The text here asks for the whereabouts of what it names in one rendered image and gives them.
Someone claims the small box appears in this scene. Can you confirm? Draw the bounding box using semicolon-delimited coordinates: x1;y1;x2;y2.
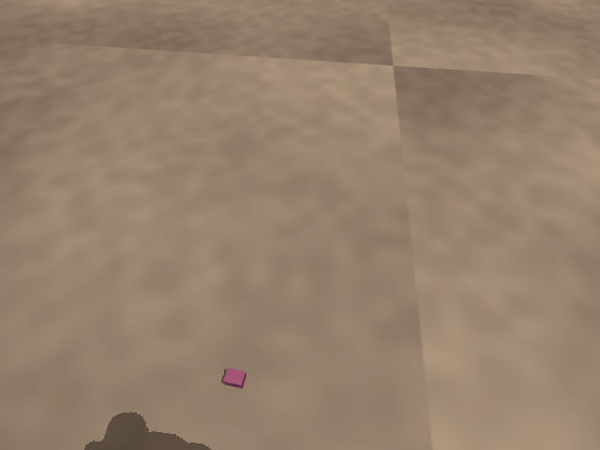
223;368;247;389

